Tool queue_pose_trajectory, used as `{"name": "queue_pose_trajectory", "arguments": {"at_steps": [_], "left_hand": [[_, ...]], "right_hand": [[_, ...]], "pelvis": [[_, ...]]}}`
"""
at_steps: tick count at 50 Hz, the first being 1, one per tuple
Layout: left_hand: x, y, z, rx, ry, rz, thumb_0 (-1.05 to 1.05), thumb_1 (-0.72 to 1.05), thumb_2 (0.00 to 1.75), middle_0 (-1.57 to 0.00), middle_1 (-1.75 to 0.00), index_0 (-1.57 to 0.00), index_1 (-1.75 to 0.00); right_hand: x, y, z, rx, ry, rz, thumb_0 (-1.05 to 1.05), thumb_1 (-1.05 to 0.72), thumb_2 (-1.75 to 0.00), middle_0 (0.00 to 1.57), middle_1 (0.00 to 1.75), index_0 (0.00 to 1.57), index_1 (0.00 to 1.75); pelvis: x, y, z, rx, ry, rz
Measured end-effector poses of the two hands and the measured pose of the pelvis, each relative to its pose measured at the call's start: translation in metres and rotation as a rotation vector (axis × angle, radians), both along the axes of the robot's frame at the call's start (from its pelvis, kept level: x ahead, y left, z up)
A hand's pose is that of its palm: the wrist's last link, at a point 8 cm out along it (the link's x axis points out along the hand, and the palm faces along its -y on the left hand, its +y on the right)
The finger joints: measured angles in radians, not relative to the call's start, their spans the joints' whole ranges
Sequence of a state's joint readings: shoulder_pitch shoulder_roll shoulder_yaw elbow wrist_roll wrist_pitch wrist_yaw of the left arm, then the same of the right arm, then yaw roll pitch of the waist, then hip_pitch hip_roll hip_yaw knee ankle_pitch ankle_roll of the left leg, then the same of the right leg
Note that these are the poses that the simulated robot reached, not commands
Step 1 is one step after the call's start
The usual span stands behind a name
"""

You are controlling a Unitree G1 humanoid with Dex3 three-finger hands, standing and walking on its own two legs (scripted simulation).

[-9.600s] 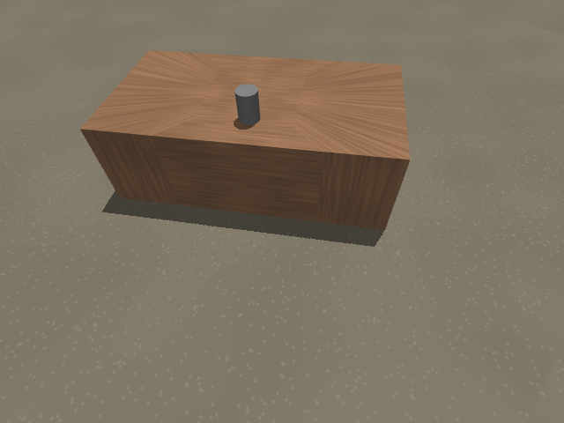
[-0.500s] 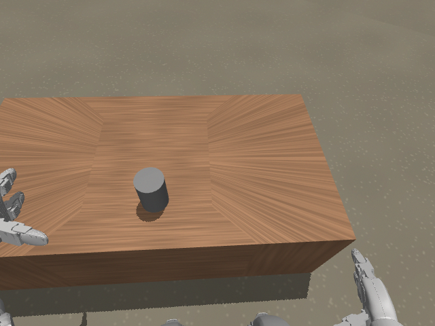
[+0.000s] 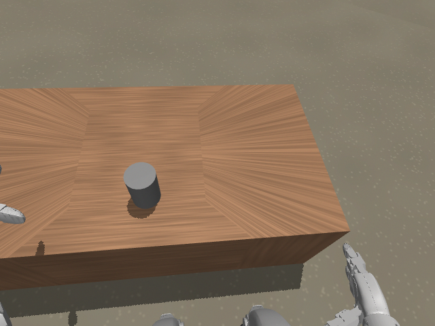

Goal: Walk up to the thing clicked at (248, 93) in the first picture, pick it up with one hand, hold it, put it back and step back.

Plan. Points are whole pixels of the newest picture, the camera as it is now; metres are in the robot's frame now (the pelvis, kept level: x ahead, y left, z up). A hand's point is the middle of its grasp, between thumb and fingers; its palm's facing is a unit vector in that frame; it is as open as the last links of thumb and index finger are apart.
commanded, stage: go down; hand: left
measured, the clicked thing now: (143, 186) +0.52 +0.17 -0.24
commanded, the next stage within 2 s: approach in 0.22 s
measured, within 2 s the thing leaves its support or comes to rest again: neither
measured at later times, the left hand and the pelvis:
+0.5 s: hand (6, 175) +0.40 +0.35 +0.05, palm faces +0.16 -0.99 -0.04, open 17.5 cm; pelvis +0.00 +0.00 -0.01, yaw +0 degrees
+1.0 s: hand (99, 204) +0.44 +0.26 -0.17, palm faces +0.09 -0.99 +0.04, open 17.6 cm; pelvis -0.05 +0.00 -0.13, yaw -2 degrees
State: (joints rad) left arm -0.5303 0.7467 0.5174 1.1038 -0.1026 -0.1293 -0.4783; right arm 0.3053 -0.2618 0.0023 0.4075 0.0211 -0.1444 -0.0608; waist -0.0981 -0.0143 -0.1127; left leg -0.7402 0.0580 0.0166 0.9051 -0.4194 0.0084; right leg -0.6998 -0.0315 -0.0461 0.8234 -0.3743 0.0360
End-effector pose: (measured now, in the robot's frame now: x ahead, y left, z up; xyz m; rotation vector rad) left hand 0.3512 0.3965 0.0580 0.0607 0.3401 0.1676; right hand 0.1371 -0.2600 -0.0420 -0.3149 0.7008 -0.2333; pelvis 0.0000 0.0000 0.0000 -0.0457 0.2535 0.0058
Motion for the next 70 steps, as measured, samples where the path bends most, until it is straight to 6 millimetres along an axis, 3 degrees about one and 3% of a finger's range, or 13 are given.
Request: {"name": "queue_pose_trajectory", "arguments": {"at_steps": [20, 25, 31, 37, 45, 53, 62, 70], "left_hand": [[0.013, 0.007, 0.005, -0.014, -0.054, 0.0, -0.02, -0.57, 0.06, -0.06, -0.05, -0.06, -0.05], [0.02, 0.005, -0.003, -0.032, -0.107, -0.003, -0.02, -0.56, 0.04, -0.06, -0.05, -0.06, -0.05], [0.031, -0.012, -0.043, -0.079, -0.196, -0.018, -0.01, -0.55, 0.02, -0.05, -0.04, -0.05, -0.04], [0.042, -0.036, -0.106, -0.114, -0.25, -0.028, -0.01, -0.54, 0.02, -0.05, -0.04, -0.05, -0.04], [0.056, -0.061, -0.187, -0.107, -0.271, -0.037, -0.02, -0.55, 0.03, -0.06, -0.05, -0.05, -0.05], [0.065, -0.094, -0.25, -0.095, -0.251, -0.085, -0.02, -0.57, 0.03, -0.06, -0.06, -0.06, -0.06], [0.083, -0.137, -0.295, -0.096, -0.279, -0.097, -0.02, -0.55, 0.02, -0.06, -0.07, -0.07, -0.06], [0.101, -0.151, -0.293, -0.066, -0.296, -0.074, -0.02, -0.51, 0.02, -0.06, -0.07, -0.08, -0.05]], "right_hand": [[0.009, 0.004, 0.003, -0.009, -0.014, 0.012, -0.01, 0.52, -0.05, 0.06, 0.05, 0.06, 0.05], [0.007, 0.005, -0.007, -0.012, 0.003, 0.024, 0.0, 0.53, -0.05, 0.06, 0.05, 0.06, 0.05], [0.005, 0.01, -0.016, -0.031, -0.012, 0.066, -0.01, 0.54, -0.05, 0.06, 0.05, 0.06, 0.05], [-0.002, 0.003, -0.012, -0.116, -0.058, 0.099, -0.01, 0.54, -0.05, 0.06, 0.05, 0.06, 0.05], [-0.026, -0.009, -0.015, -0.263, -0.064, 0.117, -0.01, 0.52, -0.05, 0.06, 0.05, 0.06, 0.05], [-0.04, 0.003, -0.032, -0.302, -0.109, 0.146, -0.01, 0.51, -0.05, 0.06, 0.05, 0.06, 0.05], [-0.049, 0.008, -0.033, -0.377, -0.152, 0.168, -0.01, 0.52, -0.05, 0.07, 0.05, 0.06, 0.05], [-0.059, -0.003, -0.032, -0.409, -0.103, 0.122, 0.0, 0.52, -0.05, 0.07, 0.05, 0.06, 0.05]], "pelvis": [[0.005, 0.004, -0.003, -0.008, 0.013, 0.004], [0.0, 0.004, -0.011, -0.011, 0.039, 0.004], [-0.011, 0.003, -0.029, -0.018, 0.093, 0.0], [-0.025, 0.001, -0.056, -0.026, 0.155, -0.005], [-0.043, -0.001, -0.1, -0.048, 0.235, -0.01], [-0.059, -0.001, -0.143, -0.062, 0.289, -0.018], [-0.069, -0.001, -0.18, -0.063, 0.318, -0.028], [-0.066, -0.004, -0.188, -0.061, 0.336, -0.031]]}}
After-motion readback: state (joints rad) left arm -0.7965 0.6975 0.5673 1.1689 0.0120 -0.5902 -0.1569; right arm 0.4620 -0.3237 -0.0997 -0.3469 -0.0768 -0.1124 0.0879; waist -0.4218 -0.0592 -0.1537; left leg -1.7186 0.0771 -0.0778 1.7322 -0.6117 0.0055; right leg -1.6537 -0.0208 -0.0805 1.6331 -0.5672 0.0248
